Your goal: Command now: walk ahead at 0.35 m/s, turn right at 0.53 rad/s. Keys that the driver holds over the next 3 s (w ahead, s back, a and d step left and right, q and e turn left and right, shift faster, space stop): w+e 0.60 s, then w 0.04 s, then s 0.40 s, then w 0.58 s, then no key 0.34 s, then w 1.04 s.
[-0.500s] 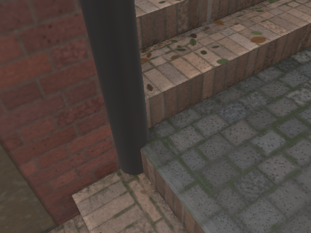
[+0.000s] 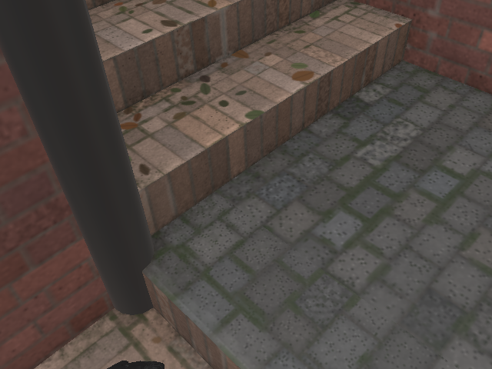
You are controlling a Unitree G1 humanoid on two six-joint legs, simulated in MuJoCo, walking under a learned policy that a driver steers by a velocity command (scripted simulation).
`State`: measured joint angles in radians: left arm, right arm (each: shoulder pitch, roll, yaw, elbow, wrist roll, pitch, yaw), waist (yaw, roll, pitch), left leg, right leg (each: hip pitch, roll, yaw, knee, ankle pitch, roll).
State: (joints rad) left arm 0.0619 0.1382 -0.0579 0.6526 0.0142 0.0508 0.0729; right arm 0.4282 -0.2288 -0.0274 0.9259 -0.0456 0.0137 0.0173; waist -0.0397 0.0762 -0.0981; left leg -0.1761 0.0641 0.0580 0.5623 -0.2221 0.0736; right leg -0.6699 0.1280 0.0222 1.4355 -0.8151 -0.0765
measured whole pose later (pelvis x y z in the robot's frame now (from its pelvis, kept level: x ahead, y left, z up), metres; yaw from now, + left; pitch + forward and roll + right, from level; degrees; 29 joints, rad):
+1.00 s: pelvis +0.31 +0.20 +0.13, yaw -29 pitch +3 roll +0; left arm 0.15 0.29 0.10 0.80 0.02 -0.02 -0.02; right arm 0.10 -0.18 0.01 0.76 -0.02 -0.09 0.00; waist 0.01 -0.02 -0.04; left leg -0.47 0.00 0.13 0.56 -0.15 0.07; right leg -0.64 0.16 0.21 1.68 -0.31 0.03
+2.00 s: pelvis +0.50 +0.19 +0.20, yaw -30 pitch +0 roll -1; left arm 0.25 0.29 0.10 0.85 0.00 -0.02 -0.04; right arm 0.06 -0.12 -0.01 0.64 0.01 0.06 -0.07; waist 0.02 -0.11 0.19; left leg -0.86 0.06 0.04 1.18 -0.33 0.03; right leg -0.39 0.13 0.16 1.39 -0.17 0.06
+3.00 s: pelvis +0.46 +0.13 +0.14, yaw -28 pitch +2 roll -3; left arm 0.20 0.14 0.04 0.63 0.05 -0.01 0.05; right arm 0.38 -0.19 -0.05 0.75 -0.04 -0.02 0.01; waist -0.02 -0.03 -0.01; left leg -0.10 0.06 0.03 0.42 -0.39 0.01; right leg -1.00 0.18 0.08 1.78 -0.55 -0.10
